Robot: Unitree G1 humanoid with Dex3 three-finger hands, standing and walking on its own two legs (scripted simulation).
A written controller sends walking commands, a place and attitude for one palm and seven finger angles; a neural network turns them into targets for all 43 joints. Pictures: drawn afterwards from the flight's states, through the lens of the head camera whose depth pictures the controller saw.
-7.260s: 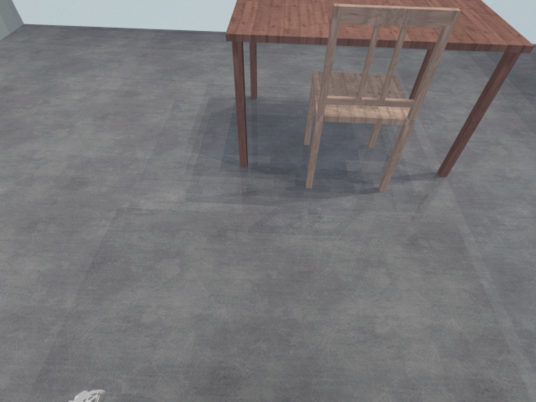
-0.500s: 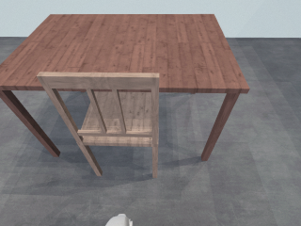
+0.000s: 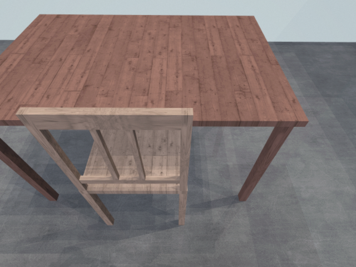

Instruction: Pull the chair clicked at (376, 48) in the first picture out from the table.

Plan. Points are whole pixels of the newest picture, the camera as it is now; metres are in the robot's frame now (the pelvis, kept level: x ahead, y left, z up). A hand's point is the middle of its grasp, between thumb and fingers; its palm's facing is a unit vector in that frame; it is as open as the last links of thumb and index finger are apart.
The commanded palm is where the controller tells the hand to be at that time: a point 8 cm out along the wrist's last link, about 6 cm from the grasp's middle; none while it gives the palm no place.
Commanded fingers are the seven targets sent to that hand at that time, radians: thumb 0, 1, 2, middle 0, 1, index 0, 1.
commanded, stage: come to a stop and stand still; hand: left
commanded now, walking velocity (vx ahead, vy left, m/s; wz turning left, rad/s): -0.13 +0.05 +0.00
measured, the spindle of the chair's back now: (106, 156) +0.43 +0.25 -0.09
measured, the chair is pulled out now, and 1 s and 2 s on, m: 0.00 0.00 0.00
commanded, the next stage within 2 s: look again from close up in 0.76 s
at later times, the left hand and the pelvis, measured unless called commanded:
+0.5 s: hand out of the picture +0.00 +0.20 -0.17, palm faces +0.06 -0.97 -0.22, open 7.4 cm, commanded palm none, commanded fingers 0.00 0.90 0.90 -0.20 -0.30 -0.20 -0.30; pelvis -0.04 +0.01 +0.00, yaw +0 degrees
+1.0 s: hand out of the picture -0.09 +0.17 -0.17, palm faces +0.04 -0.98 -0.18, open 7.4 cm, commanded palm none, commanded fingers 0.00 0.90 0.90 -0.20 -0.30 -0.20 -0.30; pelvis -0.03 +0.02 +0.00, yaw +0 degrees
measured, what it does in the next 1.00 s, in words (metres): steps on the spot: right foot, then left foot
